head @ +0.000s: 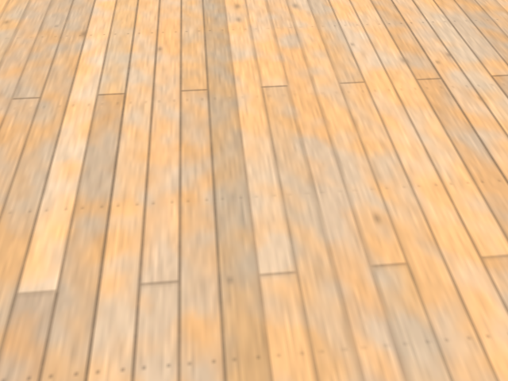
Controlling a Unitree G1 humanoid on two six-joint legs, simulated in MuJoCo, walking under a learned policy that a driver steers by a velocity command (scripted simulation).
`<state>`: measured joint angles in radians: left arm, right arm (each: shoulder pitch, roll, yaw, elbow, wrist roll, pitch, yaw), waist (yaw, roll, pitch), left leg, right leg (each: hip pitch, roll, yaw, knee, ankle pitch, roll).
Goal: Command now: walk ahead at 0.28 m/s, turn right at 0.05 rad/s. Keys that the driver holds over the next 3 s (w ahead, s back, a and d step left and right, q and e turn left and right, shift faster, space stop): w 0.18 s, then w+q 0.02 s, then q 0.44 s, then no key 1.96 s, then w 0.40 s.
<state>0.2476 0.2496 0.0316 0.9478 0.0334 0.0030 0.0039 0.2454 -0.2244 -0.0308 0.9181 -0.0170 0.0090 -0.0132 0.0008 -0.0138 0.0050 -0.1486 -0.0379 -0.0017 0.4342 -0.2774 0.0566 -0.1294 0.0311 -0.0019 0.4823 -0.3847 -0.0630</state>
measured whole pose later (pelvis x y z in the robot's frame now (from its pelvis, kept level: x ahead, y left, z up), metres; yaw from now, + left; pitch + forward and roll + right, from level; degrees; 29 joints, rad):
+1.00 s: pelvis +0.24 +0.02 +0.00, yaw +17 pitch +1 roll +0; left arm 0.20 0.23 0.03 0.87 0.02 0.01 0.05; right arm 0.23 -0.25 -0.04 0.87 -0.01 0.02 -0.02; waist -0.02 0.03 0.01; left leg -0.29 -0.14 -0.11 0.45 -0.16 0.08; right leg -0.21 0.03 0.03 0.43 -0.23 -0.03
